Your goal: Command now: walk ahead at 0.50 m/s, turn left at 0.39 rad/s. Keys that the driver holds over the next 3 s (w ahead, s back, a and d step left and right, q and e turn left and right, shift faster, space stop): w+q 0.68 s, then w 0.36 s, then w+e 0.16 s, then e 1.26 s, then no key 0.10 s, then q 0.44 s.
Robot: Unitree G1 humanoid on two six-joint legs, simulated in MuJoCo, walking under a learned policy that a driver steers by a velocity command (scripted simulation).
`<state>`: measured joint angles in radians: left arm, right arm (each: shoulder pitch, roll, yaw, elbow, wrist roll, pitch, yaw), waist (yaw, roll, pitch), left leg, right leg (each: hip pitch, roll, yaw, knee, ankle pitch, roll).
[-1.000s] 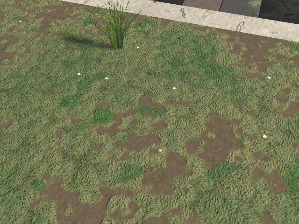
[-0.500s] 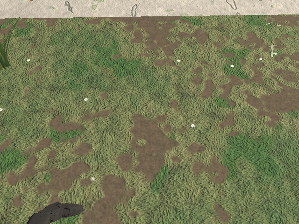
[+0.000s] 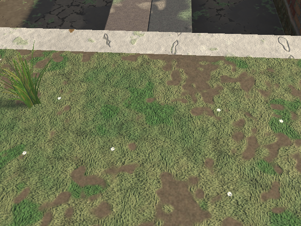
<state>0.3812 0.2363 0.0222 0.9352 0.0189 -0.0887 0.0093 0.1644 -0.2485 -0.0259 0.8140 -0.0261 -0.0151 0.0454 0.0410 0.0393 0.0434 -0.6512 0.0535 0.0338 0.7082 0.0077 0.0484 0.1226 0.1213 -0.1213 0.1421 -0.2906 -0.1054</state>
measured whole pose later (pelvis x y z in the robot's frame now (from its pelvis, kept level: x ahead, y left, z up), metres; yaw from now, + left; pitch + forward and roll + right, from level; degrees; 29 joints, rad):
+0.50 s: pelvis +0.28 +0.03 +0.01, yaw +17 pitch +2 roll +1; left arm 0.06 0.26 0.00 0.72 0.04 -0.03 -0.02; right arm 0.41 -0.28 -0.07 0.87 -0.01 -0.04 0.01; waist -0.08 -0.03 0.04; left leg -0.05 -0.15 -0.15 0.32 -0.29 0.12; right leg -0.64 -0.08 0.05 0.69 -0.06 0.05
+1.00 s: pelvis +0.53 +0.09 +0.01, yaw +29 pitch +2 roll -2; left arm 0.45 0.25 0.03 0.89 0.02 -0.09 -0.02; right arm 0.08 -0.25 -0.02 0.73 -0.04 -0.02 0.06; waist 0.07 0.04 0.01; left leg -0.57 0.05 0.00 0.68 -0.12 0.04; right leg -0.01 0.02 -0.12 0.25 -0.27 -0.02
